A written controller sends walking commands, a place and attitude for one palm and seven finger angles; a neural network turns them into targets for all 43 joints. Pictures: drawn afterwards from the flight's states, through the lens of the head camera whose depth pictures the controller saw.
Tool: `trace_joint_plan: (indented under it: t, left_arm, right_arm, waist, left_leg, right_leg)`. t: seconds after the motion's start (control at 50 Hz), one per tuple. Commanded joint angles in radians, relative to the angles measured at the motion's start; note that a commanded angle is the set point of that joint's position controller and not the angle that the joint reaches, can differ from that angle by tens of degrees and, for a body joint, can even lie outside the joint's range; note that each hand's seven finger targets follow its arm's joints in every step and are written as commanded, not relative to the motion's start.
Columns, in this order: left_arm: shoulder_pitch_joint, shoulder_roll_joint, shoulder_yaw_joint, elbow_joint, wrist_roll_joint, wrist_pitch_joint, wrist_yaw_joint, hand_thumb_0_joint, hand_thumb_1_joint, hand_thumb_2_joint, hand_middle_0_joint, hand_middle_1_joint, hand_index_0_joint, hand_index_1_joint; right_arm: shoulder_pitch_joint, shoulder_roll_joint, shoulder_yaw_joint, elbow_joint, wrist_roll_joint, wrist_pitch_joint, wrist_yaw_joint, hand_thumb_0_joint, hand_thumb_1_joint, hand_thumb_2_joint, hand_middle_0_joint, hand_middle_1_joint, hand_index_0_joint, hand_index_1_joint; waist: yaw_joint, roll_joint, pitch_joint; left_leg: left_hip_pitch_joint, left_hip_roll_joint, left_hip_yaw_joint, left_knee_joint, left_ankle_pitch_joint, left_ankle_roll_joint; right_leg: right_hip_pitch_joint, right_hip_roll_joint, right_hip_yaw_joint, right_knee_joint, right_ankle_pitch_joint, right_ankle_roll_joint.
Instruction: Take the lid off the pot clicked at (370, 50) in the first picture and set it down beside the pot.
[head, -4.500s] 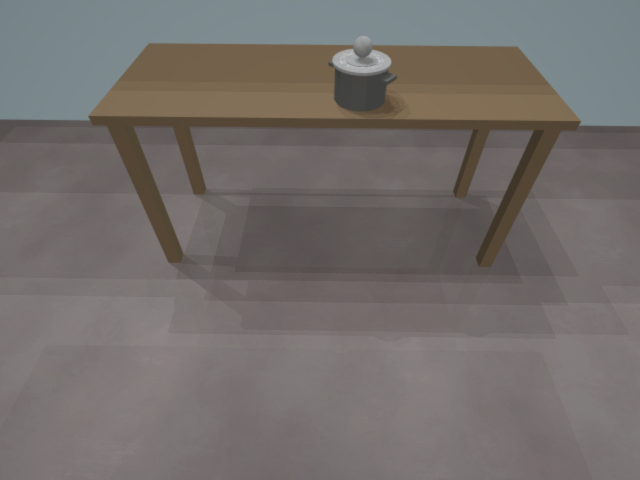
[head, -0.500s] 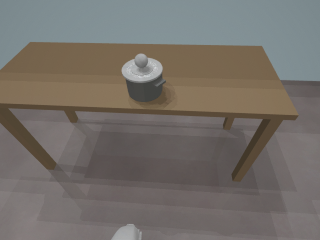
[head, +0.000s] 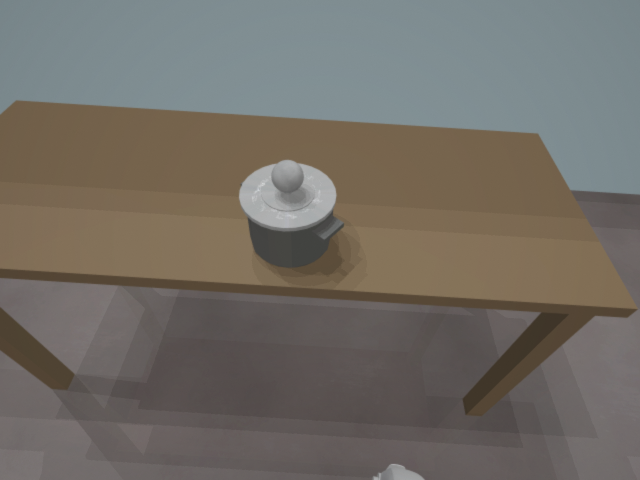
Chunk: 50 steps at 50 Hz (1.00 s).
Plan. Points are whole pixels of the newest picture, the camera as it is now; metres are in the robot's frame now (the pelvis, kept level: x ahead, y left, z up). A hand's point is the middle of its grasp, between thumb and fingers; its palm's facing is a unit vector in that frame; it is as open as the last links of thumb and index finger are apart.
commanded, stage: come to a stop and stand still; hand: left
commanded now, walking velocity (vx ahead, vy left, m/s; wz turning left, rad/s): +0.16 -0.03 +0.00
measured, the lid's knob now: (287, 176) +0.55 +0.09 +0.06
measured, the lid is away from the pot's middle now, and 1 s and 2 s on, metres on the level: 0.00 0.00 0.00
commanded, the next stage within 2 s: look again from close up in 1.52 s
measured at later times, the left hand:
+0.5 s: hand out of the picture +0.10 +0.21 -0.20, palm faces +0.06 -0.98 -0.20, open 7.3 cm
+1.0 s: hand out of the picture +0.01 +0.17 -0.19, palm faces -0.01 -0.98 -0.19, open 7.4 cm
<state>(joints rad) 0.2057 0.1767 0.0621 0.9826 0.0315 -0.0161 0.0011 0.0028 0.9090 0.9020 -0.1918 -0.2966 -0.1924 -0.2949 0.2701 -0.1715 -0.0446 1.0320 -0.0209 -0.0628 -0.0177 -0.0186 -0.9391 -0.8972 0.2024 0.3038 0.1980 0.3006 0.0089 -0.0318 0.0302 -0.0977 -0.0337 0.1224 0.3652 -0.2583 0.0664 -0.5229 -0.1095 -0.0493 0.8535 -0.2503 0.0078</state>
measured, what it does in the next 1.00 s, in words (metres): steps on the spot: right foot, then left foot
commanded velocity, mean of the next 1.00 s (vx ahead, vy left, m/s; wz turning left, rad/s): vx -0.07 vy -0.03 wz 0.00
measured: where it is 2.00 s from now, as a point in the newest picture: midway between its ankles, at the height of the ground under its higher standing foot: outside the picture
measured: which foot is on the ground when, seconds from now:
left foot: down 0.00-0.14, up 0.16-0.42, down 0.44-1.00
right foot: up 0.00-0.10, down 0.12-0.46, up 0.48-0.88, down 0.90-1.00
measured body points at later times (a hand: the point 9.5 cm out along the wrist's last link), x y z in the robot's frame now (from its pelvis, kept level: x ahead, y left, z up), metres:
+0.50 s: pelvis +0.04 +0.02 -0.02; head +0.05 +0.05 +0.43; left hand +0.10 +0.26 -0.18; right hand +0.08 -0.21 -0.16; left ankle +0.05 +0.11 -0.74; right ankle +0.11 -0.13 -0.74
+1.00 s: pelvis +0.02 +0.01 -0.01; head +0.03 +0.01 +0.44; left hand +0.01 +0.23 -0.17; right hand +0.01 -0.22 -0.17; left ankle +0.05 +0.11 -0.74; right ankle -0.01 -0.12 -0.74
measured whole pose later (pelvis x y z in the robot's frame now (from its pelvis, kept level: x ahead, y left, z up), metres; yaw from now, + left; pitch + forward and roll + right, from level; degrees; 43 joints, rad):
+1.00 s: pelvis +0.02 +0.01 -0.01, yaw +0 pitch +0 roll -2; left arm 0.32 0.14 0.00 1.07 0.02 -0.01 0.04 0.00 0.90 0.90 -0.20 -0.30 -0.20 -0.30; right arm 0.29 -0.16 -0.03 1.06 -0.02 0.03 0.00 0.00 -0.91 -0.90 0.20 0.30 0.20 0.30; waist -0.03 0.02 0.03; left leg -0.34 0.02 0.02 0.62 -0.27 0.02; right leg -0.22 0.02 -0.01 0.55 -0.33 0.00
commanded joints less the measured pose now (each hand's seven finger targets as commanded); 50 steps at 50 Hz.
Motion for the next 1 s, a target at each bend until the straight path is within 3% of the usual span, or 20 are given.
trace_joint_plan:
  t: [0.0, 0.06, 0.1, 0.12, 0.14, 0.22, 0.3, 0.38, 0.4, 0.44, 0.46, 0.52, 0.68, 0.78, 0.82, 0.84, 0.86, 0.9, 0.94, 0.98]
  left_arm:
    - [0.005, 0.026, -0.002, -0.058, -0.006, -0.006, -0.008, 0.000, 0.900, 0.900, -0.200, -0.300, -0.200, -0.300]
    - [0.100, 0.043, -0.004, -0.022, -0.005, -0.021, 0.001, 0.000, 0.900, 0.900, -0.200, -0.300, -0.200, -0.300]
    - [0.203, 0.158, 0.005, 0.023, -0.011, -0.038, 0.022, 0.000, 0.900, 0.900, -0.200, -0.300, -0.200, -0.300]
    - [0.213, 0.185, 0.002, 0.023, -0.017, -0.032, 0.025, 0.000, 0.900, 0.900, -0.200, -0.300, -0.200, -0.300]
    - [0.172, 0.200, 0.004, 0.019, -0.017, -0.029, 0.031, 0.000, 0.900, 0.900, -0.200, -0.300, -0.200, -0.300]
    - [0.042, 0.169, 0.011, -0.026, -0.008, 0.002, 0.054, 0.000, 0.900, 0.900, -0.200, -0.300, -0.200, -0.300]
    - [0.003, 0.175, 0.022, -0.047, -0.001, 0.022, 0.053, 0.000, 0.900, 0.900, -0.200, -0.300, -0.200, -0.300]
    - [-0.023, 0.163, 0.021, -0.047, -0.005, 0.036, 0.048, 0.000, 0.900, 0.900, -0.200, -0.300, -0.200, -0.300]
    - [-0.014, 0.131, 0.014, -0.053, -0.011, 0.041, 0.043, 0.000, 0.900, 0.900, -0.200, -0.300, -0.200, -0.300]
    - [0.013, 0.045, -0.004, -0.064, -0.021, 0.053, 0.038, 0.000, 0.900, 0.900, -0.200, -0.300, -0.200, -0.300]
    - [0.008, 0.064, 0.000, -0.039, -0.009, 0.061, 0.042, 0.000, 0.900, 0.900, -0.200, -0.300, -0.200, -0.300]
    - [0.080, 0.069, 0.003, 0.021, -0.010, 0.052, 0.024, 0.000, 0.900, 0.900, -0.200, -0.300, -0.200, -0.300]
    - [0.098, 0.062, -0.011, 0.051, -0.014, 0.055, 0.017, 0.000, 0.900, 0.900, -0.200, -0.300, -0.200, -0.300]
    - [0.126, 0.036, -0.024, 0.078, -0.017, 0.055, 0.021, 0.000, 0.900, 0.900, -0.200, -0.300, -0.200, -0.300]
    - [0.176, 0.026, -0.027, 0.105, -0.018, 0.046, 0.026, 0.000, 0.900, 0.900, -0.200, -0.300, -0.200, -0.300]
    - [0.261, 0.074, -0.043, 0.111, 0.008, 0.006, 0.060, 0.000, 0.900, 0.900, -0.200, -0.300, -0.200, -0.300]
    - [0.203, 0.093, -0.044, 0.065, 0.000, -0.008, 0.059, 0.000, 0.900, 0.900, -0.200, -0.300, -0.200, -0.300]
    - [0.150, 0.136, -0.046, 0.029, -0.004, -0.012, 0.044, 0.000, 0.900, 0.900, -0.200, -0.300, -0.200, -0.300]
    - [0.128, 0.107, -0.039, 0.018, -0.015, -0.023, 0.049, 0.000, 0.900, 0.900, -0.200, -0.300, -0.200, -0.300]
    - [0.113, 0.092, -0.042, 0.010, -0.013, -0.019, 0.047, 0.000, 0.900, 0.900, -0.200, -0.300, -0.200, -0.300]
  right_arm:
    - [0.075, -0.129, -0.017, -0.024, -0.005, -0.005, -0.008, 0.000, -0.900, -0.900, 0.200, 0.300, 0.200, 0.300]
    - [0.071, -0.103, -0.002, -0.003, 0.001, 0.008, -0.014, 0.000, -0.900, -0.900, 0.200, 0.300, 0.200, 0.300]
    - [0.113, -0.044, 0.010, -0.002, 0.020, 0.011, -0.013, 0.000, -0.900, -0.900, 0.200, 0.300, 0.200, 0.300]
    - [0.127, -0.050, 0.000, 0.000, 0.021, 0.029, -0.022, 0.000, -0.900, -0.900, 0.200, 0.300, 0.200, 0.300]
    - [0.123, -0.036, -0.003, -0.001, 0.025, 0.051, -0.026, 0.000, -0.900, -0.900, 0.200, 0.300, 0.200, 0.300]
    - [0.080, -0.039, -0.015, 0.005, 0.025, 0.087, -0.023, 0.000, -0.900, -0.900, 0.200, 0.300, 0.200, 0.300]
    - [0.080, -0.021, -0.021, -0.018, 0.019, 0.101, -0.009, 0.000, -0.900, -0.900, 0.200, 0.300, 0.200, 0.300]
    - [0.141, 0.000, -0.014, -0.006, 0.016, 0.082, -0.005, 0.000, -0.900, -0.900, 0.200, 0.300, 0.200, 0.300]
    - [0.153, -0.019, -0.013, -0.007, 0.014, 0.073, -0.005, 0.000, -0.900, -0.900, 0.200, 0.300, 0.200, 0.300]
    - [0.074, -0.123, -0.018, -0.063, -0.005, 0.056, -0.010, 0.000, -0.900, -0.900, 0.200, 0.300, 0.200, 0.300]
    - [0.019, -0.123, -0.015, -0.062, -0.008, 0.048, -0.020, 0.000, -0.900, -0.900, 0.200, 0.300, 0.200, 0.300]
    - [-0.038, -0.104, -0.001, -0.055, -0.004, 0.042, -0.035, 0.000, -0.900, -0.900, 0.200, 0.300, 0.200, 0.300]
    - [0.079, -0.118, -0.009, 0.014, 0.004, 0.049, -0.048, 0.000, -0.900, -0.900, 0.200, 0.300, 0.200, 0.300]
    - [0.071, -0.124, -0.013, 0.038, 0.003, 0.058, -0.040, 0.000, -0.900, -0.900, 0.200, 0.300, 0.200, 0.300]
    - [0.059, -0.119, -0.011, 0.046, 0.005, 0.058, -0.035, 0.000, -0.900, -0.900, 0.200, 0.300, 0.200, 0.300]
    - [-0.049, -0.194, -0.019, -0.028, 0.017, 0.048, -0.024, 0.000, -0.900, -0.900, 0.200, 0.300, 0.200, 0.300]
    - [-0.021, -0.067, 0.001, -0.060, 0.016, 0.054, 0.001, 0.000, -0.900, -0.900, 0.200, 0.300, 0.200, 0.300]
    - [0.035, -0.028, 0.006, -0.059, 0.006, 0.068, 0.022, 0.000, -0.900, -0.900, 0.200, 0.300, 0.200, 0.300]
    - [0.041, -0.053, 0.008, -0.054, 0.004, 0.061, 0.013, 0.000, -0.900, -0.900, 0.200, 0.300, 0.200, 0.300]
    - [0.070, -0.038, 0.011, -0.039, 0.004, 0.053, 0.009, 0.000, -0.900, -0.900, 0.200, 0.300, 0.200, 0.300]
  waist:
    - [-0.024, 0.116, 0.052]
    - [0.029, 0.083, 0.007]
    - [0.038, -0.106, -0.096]
    - [0.026, -0.065, -0.107]
    - [0.019, -0.188, -0.143]
    - [0.005, -0.074, -0.121]
    - [-0.002, -0.131, -0.098]
    - [-0.038, -0.141, -0.107]
    - [-0.041, -0.065, -0.073]
    - [-0.020, 0.282, 0.026]
    - [-0.020, 0.315, 0.054]
    - [0.016, 0.128, 0.058]
    - [-0.043, 0.145, -0.009]
    - [-0.041, 0.162, -0.005]
    - [-0.018, 0.149, -0.018]
    - [0.045, 0.054, 0.058]
    - [-0.006, -0.099, 0.073]
    - [-0.047, -0.039, -0.049]
    - [-0.047, -0.173, -0.009]
    - [-0.057, 0.008, 0.020]
  left_leg:
    - [-0.043, 0.292, -0.175, -0.077, 0.404, 0.130]
    - [-0.082, 0.201, -0.111, 0.121, 0.442, 0.043]
    - [-0.287, 0.066, -0.055, 0.326, -0.026, -0.063]
    - [-0.247, 0.036, -0.072, 0.424, -0.327, -0.080]
    - [-0.250, 0.047, -0.100, 0.522, -0.400, -0.087]
    - [-0.273, 0.053, -0.140, 0.614, -0.323, -0.099]
    - [-0.229, 0.037, -0.105, 0.550, -0.235, -0.106]
    - [-0.053, 0.027, -0.068, 0.181, -0.005, -0.096]
    - [-0.019, 0.043, -0.104, 0.080, 0.034, -0.087]
    - [-0.251, 0.327, -0.475, -0.193, -0.100, 0.028]
    - [-0.298, 0.347, -0.530, -0.248, -0.129, 0.034]
    - [-0.211, 0.296, -0.411, -0.191, -0.027, 0.068]
    - [0.042, 0.309, -0.342, -0.116, 0.346, 0.091]
    - [-0.032, 0.288, -0.350, -0.131, 0.203, 0.086]
    - [-0.067, 0.258, -0.335, -0.118, 0.110, 0.066]
    - [-0.089, 0.217, -0.204, 0.163, 0.337, 0.004]
    - [-0.221, 0.110, -0.129, 0.216, -0.023, -0.044]
    - [-0.123, 0.026, -0.060, 0.280, -0.071, -0.078]
    - [-0.183, 0.054, -0.097, 0.289, -0.051, -0.064]
    - [-0.119, 0.072, -0.127, 0.207, -0.012, -0.056]
  right_leg:
    - [0.094, 0.038, -0.027, -0.153, -0.003, -0.010]
    - [0.342, 0.075, -0.048, -0.369, 0.184, -0.012]
    - [0.597, -0.208, 0.266, -0.385, 0.859, -0.120]
    - [0.532, -0.299, 0.277, -0.413, 1.055, -0.212]
    - [0.500, -0.309, 0.318, -0.427, 1.062, -0.257]
    - [0.396, -0.253, 0.211, -0.437, 0.836, -0.256]
    - [0.267, -0.211, 0.177, -0.490, 0.544, -0.220]
    - [0.184, -0.130, 0.131, -0.444, 0.164, -0.125]
    - [0.123, -0.075, 0.117, -0.393, 0.003, -0.083]
    - [0.115, 0.096, 0.009, -0.178, -0.206, 0.010]
    - [0.128, 0.098, 0.078, -0.058, -0.224, 0.011]
    - [0.099, 0.093, 0.122, 0.046, -0.135, 0.009]
    - [0.098, 0.084, 0.077, -0.054, -0.194, 0.025]
    - [0.221, 0.086, 0.060, -0.206, -0.200, 0.004]
    - [0.305, 0.088, 0.042, -0.340, -0.107, -0.003]
    - [0.213, 0.038, 0.103, -0.519, 0.049, -0.006]
    - [0.198, -0.012, 0.203, -0.615, -0.090, -0.037]
    - [0.180, -0.059, 0.204, -0.572, -0.177, -0.100]
    - [0.176, -0.046, 0.224, -0.541, -0.119, -0.115]
    - [0.108, -0.016, 0.172, -0.481, -0.160, -0.099]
